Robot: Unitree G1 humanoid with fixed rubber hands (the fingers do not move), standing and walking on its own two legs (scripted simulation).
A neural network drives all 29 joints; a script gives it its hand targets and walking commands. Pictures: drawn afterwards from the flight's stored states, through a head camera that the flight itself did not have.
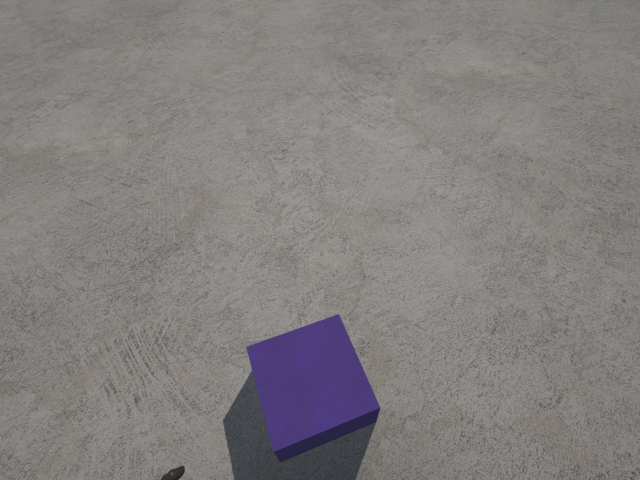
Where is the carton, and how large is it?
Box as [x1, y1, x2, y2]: [246, 314, 379, 461]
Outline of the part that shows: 338,314 246,347 273,451 280,461 365,426 376,420 379,410 378,403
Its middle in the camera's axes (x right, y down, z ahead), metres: -0.03 +0.43 +1.15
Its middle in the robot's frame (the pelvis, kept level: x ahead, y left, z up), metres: +0.46 +0.06 -0.70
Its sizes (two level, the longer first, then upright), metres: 0.294 0.294 0.150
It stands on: the floor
